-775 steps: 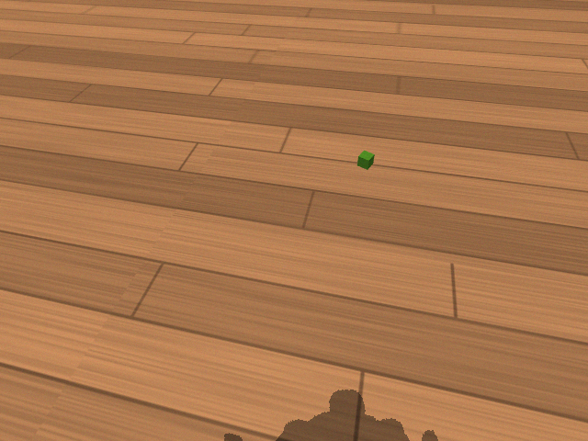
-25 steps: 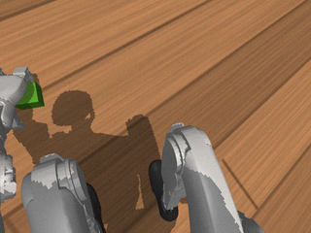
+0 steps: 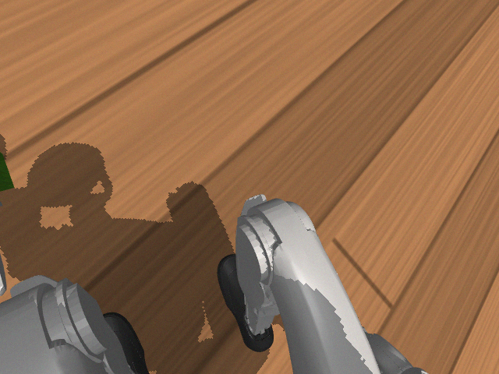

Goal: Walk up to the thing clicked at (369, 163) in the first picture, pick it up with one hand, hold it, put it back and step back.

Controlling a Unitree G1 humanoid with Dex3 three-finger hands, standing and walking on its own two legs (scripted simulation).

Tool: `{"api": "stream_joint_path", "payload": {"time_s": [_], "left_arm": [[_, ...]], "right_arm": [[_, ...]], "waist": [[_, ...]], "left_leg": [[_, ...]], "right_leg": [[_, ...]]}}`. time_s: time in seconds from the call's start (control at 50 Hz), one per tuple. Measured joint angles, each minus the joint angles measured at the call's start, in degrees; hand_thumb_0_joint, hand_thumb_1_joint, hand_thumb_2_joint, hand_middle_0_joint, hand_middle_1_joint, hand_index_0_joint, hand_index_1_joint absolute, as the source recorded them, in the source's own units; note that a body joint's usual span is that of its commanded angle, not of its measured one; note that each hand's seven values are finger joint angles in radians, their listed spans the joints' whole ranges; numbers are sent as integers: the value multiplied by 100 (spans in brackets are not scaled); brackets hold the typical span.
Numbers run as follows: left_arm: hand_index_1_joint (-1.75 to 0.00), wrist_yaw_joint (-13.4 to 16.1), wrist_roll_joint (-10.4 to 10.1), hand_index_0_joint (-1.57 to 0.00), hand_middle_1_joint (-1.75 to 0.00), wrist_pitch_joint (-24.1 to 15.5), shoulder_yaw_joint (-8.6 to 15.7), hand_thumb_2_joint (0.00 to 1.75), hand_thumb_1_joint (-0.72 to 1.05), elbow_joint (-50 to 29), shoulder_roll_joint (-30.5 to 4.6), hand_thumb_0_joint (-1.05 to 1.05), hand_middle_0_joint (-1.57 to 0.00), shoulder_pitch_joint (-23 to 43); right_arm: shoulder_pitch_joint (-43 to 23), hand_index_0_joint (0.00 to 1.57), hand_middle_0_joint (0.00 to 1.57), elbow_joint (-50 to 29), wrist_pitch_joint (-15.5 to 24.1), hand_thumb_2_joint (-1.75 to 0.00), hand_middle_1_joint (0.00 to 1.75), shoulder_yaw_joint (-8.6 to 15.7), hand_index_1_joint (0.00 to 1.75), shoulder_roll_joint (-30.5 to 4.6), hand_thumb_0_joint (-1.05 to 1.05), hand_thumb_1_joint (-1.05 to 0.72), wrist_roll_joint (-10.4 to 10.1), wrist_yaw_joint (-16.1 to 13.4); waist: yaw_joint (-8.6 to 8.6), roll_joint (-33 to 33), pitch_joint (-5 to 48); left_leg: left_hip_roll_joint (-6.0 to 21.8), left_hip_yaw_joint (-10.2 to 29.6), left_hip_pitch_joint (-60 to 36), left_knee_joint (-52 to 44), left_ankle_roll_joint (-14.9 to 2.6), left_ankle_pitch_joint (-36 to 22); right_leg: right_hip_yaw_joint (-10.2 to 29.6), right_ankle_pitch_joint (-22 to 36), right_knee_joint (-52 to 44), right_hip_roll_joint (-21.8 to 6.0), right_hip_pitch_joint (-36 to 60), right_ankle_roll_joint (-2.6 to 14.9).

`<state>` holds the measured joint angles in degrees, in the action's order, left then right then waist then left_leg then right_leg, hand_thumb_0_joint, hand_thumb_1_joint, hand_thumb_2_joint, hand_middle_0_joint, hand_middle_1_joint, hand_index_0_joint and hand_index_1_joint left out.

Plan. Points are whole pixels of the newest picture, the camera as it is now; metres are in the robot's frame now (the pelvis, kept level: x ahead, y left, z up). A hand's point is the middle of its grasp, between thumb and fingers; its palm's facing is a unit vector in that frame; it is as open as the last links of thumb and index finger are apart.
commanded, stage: rest palm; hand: left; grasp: from above
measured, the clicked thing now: out of the picture +0.48 +0.29 -0.27
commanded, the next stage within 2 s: close in 0.98 s
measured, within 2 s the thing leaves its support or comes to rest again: neither
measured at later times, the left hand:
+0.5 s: hand out of the picture +0.46 +0.28 -0.24, palm faces -0.44 -0.07 -0.90, open 13.6 cm
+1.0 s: hand out of the picture +0.46 +0.29 -0.26, palm faces -0.50 -0.13 -0.86, open 13.6 cm
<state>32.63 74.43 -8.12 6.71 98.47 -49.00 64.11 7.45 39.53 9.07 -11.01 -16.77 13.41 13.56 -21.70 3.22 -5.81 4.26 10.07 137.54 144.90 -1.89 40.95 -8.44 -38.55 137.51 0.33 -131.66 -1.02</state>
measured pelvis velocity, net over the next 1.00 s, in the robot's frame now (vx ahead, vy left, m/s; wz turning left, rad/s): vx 0.00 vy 0.00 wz -0.05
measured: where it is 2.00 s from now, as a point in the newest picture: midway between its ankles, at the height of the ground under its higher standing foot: (196, 349)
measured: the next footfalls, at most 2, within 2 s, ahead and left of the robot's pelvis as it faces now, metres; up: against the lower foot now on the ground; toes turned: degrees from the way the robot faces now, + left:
none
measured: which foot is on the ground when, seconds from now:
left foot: down 0.00-1.00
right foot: down 0.00-1.00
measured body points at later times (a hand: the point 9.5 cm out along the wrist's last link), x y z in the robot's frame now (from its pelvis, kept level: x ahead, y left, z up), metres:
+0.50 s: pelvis +0.00 +0.00 +0.00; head +0.27 +0.12 +0.34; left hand +0.47 +0.28 -0.19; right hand +0.04 -0.26 -0.06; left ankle +0.06 +0.12 -0.27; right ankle +0.10 -0.11 -0.27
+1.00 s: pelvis +0.00 +0.00 +0.00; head +0.29 +0.11 +0.33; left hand +0.48 +0.29 -0.21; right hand +0.03 -0.24 -0.07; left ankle +0.06 +0.12 -0.27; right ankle +0.10 -0.12 -0.27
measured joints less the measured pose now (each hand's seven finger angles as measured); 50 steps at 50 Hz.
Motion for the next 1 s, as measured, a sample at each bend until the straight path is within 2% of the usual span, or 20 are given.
{"api": "stream_joint_path", "payload": {"time_s": [0.1, 0.16, 0.22, 0.3, 0.36, 0.42, 0.5, 0.54, 0.62, 0.72, 0.84, 0.9, 1.0], "left_arm": [[-97, -339, -162, -12, -103, -121, 133, 89, -43, -89, -170, 0, -7, -187], [-97, -452, -194, -13, -104, -298, 73, 88, -42, -146, -263, 0, -7, -279], [-97, -481, -139, -13, -104, -531, 6, 88, -42, -194, -358, 0, -7, -330], [-96, -308, 55, -14, -102, -799, -98, 88, -42, -239, -438, 0, -8, -385], [-95, -61, 236, -14, -100, -882, -199, 88, -41, -241, -430, 0, -9, -411], [-94, 199, 375, -15, -99, -821, -274, 88, -40, -127, -387, 0, -10, -397], [-93, 481, 433, -15, -98, -587, -322, 88, -40, 108, -321, 0, -11, -294], [-94, 534, 397, -15, -98, -450, -292, 88, -40, 230, -320, 0, -10, -214], [-95, 504, 288, -14, -100, -217, -49, 89, -41, 364, -429, 0, -9, -66], [-97, 223, 78, -13, -102, -90, 92, 88, -42, 307, -595, 0, -8, -15], [-98, -96, -116, -14, -104, -229, -61, 87, -42, 17, -668, 0, -8, -135], [-99, -131, -185, -14, -105, -343, -168, 87, -41, -44, -700, 0, -8, -179], [-100, -76, -149, -14, -106, -544, -242, 88, -40, -20, -672, 0, -9, -242]], "right_arm": [[161, 20, 20, -4, -55, -89, 30, -66, 30, 10, 1, -91, -19, -32], [207, 20, 20, 28, -95, -89, 30, -143, 30, 13, 1, -91, -11, -42], [204, 20, 20, 57, -104, -89, 30, -212, 30, 0, 1, -91, 20, -40], [148, 20, 20, 70, -66, -89, 30, -258, 30, -54, 1, -91, 97, -30], [86, 20, 20, 48, -2, -89, 30, -256, 30, -104, 1, -91, 145, -16], [-9, 20, 20, 31, 100, -89, 30, -247, 30, -147, 1, -91, 195, 21], [-127, 20, 20, -13, 242, -89, 30, -252, 30, -177, 0, -91, 232, 103], [-173, 20, 20, -58, 322, -89, 30, -269, 30, -195, 0, -91, 230, 153], [-219, 20, 20, -159, 466, -89, 30, -300, 30, -233, 0, -91, 206, 215], [-172, 20, 20, -146, 522, -90, 30, -317, 30, -228, 0, -91, 178, 243], [-87, 20, 20, -47, 414, -90, 30, -432, 30, -140, 0, -92, 170, 223], [-96, 20, 20, -36, 371, -90, 30, -518, 30, -114, 1, -92, 175, 223], [-97, 20, 20, -89, 334, -90, 30, -579, 30, -116, 1, -92, 175, 210]], "waist": [[11, -3, -129], [34, 77, -176], [43, 183, -210], [36, 291, -211], [34, 330, -167], [14, 332, -122], [-19, 328, -84], [-44, 333, -98], [-107, 358, -200], [-140, 385, -335], [-88, 416, -427], [-71, 425, -456], [-58, 389, -445]], "left_leg": [[6, 44, -72, -21, 36, 53], [-1, 83, -133, -33, 73, 75], [-20, 140, -178, -13, 104, 84], [-39, 216, -202, 59, 117, 99], [-37, 254, -197, 118, 102, 114], [-33, 268, -178, 160, 70, 116], [-19, 258, -138, 172, 25, 86], [-12, 250, -117, 174, 4, 63], [-5, 231, -78, 180, -23, 22], [-13, 225, -57, 187, -7, 37], [-20, 281, -148, 173, 67, 150], [-17, 334, -204, 181, 81, 192], [-24, 391, -228, 207, 77, 196]], "right_leg": [[-38, -27, -33, 13, 56, 22], [-71, -41, -50, 12, 113, 47], [-118, -49, -49, 7, 176, 64], [-177, -54, -27, 11, 243, 60], [-204, -52, -10, 28, 267, 37], [-212, -42, -4, 43, 277, 1], [-201, -1, -19, 61, 257, -41], [-194, 25, -24, 69, 240, -58], [-177, 66, -19, 76, 203, -79], [-171, 45, 5, 68, 166, -66], [-216, -47, -5, 68, 226, -17], [-258, -65, -26, 83, 287, -15], [-303, -56, -54, 97, 354, -31]]}}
